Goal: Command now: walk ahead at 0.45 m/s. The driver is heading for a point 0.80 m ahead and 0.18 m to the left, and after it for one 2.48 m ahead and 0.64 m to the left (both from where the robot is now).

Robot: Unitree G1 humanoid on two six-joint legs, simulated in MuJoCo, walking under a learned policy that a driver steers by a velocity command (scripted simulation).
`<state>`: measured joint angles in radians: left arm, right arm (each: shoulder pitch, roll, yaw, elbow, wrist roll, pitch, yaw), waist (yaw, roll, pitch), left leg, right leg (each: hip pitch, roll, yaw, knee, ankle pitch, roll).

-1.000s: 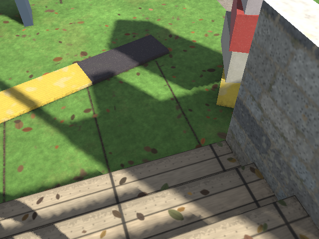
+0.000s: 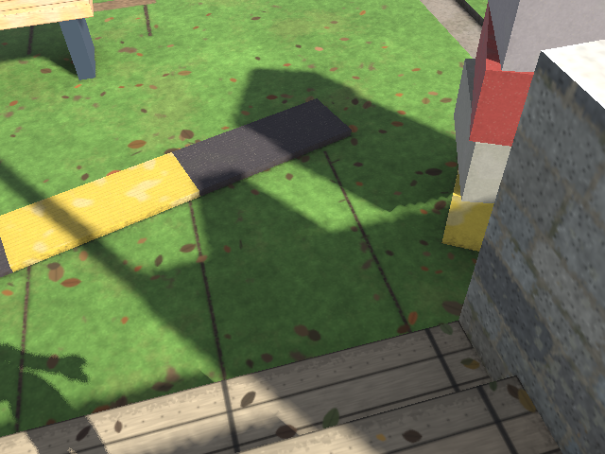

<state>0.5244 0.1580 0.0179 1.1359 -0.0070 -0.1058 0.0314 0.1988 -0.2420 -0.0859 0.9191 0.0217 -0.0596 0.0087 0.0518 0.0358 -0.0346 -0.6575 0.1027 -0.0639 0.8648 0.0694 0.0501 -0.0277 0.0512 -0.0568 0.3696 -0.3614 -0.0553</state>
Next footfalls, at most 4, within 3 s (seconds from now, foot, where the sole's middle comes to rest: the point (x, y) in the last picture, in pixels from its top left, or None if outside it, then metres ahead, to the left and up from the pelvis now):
0.24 left None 0.24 0.15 -0.95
0.82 right None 0.65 -0.15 -1.12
1.46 left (285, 408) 0.89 0.17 -1.29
2.06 right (319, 327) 1.33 0.07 -1.47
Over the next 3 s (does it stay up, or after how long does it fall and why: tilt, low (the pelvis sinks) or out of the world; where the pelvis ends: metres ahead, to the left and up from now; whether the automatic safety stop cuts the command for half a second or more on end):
stays up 1.63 0.36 -0.69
